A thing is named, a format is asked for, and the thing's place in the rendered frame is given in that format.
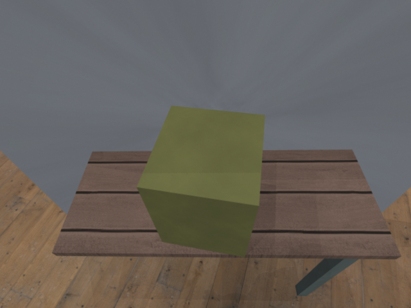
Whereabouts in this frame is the table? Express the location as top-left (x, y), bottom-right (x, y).
top-left (52, 150), bottom-right (401, 296)

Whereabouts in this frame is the carton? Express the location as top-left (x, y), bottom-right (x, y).
top-left (137, 106), bottom-right (265, 257)

